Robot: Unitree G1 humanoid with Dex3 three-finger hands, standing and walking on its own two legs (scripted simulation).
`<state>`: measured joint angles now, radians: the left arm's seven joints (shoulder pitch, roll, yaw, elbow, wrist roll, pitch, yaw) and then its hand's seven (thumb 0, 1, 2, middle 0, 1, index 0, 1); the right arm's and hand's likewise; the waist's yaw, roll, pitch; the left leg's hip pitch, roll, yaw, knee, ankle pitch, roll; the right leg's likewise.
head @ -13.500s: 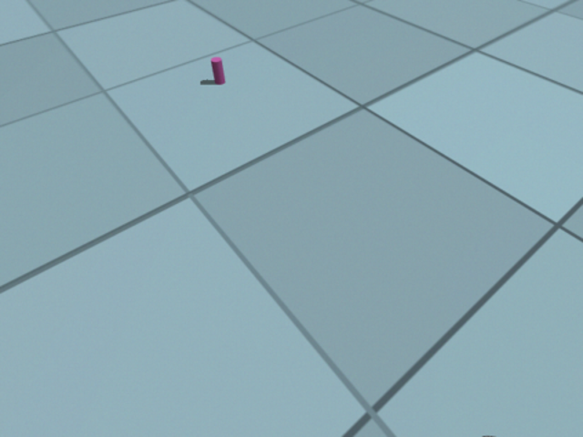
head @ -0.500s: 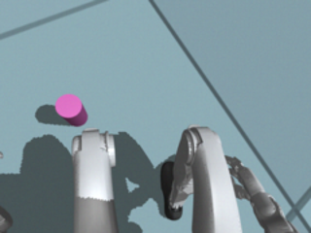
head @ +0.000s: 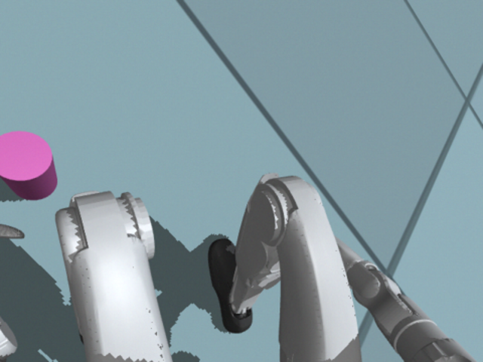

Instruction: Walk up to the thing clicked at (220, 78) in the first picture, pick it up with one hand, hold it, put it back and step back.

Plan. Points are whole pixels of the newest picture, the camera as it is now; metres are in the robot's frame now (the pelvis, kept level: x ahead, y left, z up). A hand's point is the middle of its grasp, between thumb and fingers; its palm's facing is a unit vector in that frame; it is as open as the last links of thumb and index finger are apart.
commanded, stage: close in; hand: left
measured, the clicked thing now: (28, 170) +0.39 +0.26 -0.20
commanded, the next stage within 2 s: close in 0.42 s
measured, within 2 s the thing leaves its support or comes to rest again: leaves its support in 1.62 s
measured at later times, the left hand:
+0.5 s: hand (12, 173) +0.38 +0.27 -0.16, palm faces +0.27 -0.96 +0.03, open 17.1 cm
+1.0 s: hand (20, 168) +0.39 +0.27 -0.17, palm faces +0.30 -0.95 +0.01, open 10.9 cm
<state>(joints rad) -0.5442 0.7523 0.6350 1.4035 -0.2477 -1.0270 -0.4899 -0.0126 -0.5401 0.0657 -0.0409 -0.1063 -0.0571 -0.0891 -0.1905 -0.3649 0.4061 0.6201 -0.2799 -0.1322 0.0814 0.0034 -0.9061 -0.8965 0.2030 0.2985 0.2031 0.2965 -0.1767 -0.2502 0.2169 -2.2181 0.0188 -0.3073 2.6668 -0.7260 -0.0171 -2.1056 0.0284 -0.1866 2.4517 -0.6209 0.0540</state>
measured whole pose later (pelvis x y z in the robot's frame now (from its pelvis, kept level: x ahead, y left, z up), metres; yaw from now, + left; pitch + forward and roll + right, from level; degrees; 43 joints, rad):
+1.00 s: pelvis -0.02 +0.01 +0.00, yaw -3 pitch +8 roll -18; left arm -0.54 0.76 0.47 1.46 -0.10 -1.20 -0.01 -0.01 0.16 0.50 -0.43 -0.41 -0.41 -0.43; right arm -0.20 -0.38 0.51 0.57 -0.38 -0.04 0.16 0.00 -0.87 -0.90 0.20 0.30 0.20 0.30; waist -0.23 -0.28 0.31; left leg -2.19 0.02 -0.39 2.69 -0.70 -0.01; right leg -2.04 0.06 -0.25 2.41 -0.56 0.08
